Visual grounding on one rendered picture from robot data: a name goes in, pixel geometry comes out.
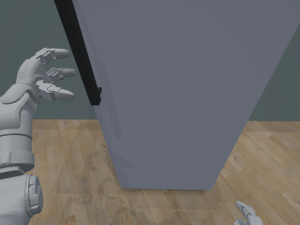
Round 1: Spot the robot left forearm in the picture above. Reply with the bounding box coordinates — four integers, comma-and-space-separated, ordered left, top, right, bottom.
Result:
0, 83, 40, 180

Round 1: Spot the fridge door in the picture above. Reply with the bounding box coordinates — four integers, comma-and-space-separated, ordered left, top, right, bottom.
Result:
72, 0, 300, 190

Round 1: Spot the right robot hand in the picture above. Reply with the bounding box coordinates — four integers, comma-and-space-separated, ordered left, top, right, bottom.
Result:
233, 201, 264, 225

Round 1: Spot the left robot upper arm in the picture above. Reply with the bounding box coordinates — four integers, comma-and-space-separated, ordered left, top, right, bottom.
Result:
0, 174, 44, 225

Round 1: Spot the handle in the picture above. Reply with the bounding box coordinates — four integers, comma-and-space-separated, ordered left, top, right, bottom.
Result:
53, 0, 102, 106

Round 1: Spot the left robot hand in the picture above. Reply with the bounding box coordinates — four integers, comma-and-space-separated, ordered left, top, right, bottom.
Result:
16, 48, 77, 102

